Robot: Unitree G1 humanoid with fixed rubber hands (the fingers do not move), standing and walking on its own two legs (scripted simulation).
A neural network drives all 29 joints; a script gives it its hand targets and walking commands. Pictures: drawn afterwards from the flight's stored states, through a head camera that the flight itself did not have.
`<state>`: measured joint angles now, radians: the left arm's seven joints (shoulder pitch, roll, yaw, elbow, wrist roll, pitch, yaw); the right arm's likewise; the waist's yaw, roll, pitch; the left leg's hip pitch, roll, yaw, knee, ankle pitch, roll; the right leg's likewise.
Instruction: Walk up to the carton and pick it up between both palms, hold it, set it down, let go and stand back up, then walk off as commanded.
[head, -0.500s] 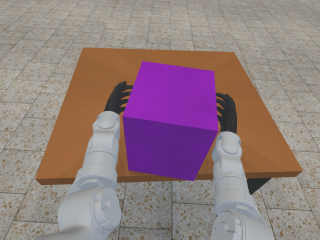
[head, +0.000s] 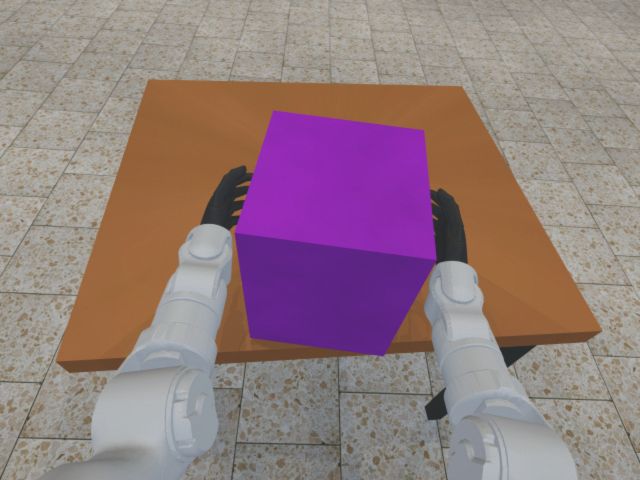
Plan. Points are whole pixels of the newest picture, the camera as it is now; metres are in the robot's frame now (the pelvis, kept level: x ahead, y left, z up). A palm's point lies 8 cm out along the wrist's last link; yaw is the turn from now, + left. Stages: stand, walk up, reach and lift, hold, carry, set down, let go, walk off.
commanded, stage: set down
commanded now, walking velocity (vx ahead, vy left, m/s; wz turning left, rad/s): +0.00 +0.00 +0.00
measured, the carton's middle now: (331, 240) +0.43 -0.05 +0.04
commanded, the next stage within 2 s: none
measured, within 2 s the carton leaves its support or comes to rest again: neither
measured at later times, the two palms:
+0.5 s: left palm (177, 211) +0.44 +0.15 +0.10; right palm (462, 227) +0.39 -0.21 +0.10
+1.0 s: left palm (155, 135) +0.44 +0.15 +0.21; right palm (497, 158) +0.39 -0.20 +0.22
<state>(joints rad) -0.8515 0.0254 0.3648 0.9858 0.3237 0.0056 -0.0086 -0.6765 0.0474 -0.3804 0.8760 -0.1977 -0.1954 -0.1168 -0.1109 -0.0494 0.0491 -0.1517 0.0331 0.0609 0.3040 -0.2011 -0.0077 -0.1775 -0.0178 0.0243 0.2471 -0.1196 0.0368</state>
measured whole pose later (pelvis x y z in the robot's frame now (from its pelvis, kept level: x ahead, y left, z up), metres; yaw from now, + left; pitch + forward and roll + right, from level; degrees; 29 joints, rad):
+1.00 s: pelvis -0.03 -0.02 -0.01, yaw +2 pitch +7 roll -1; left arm -1.27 0.38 -0.09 1.33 -0.29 0.23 0.02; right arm -1.14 -0.19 -0.03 1.09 0.34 0.25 -0.24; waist -0.16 -0.04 -0.15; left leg -0.37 0.05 0.02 0.44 -0.20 -0.03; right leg -0.37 0.00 -0.01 0.36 -0.12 0.01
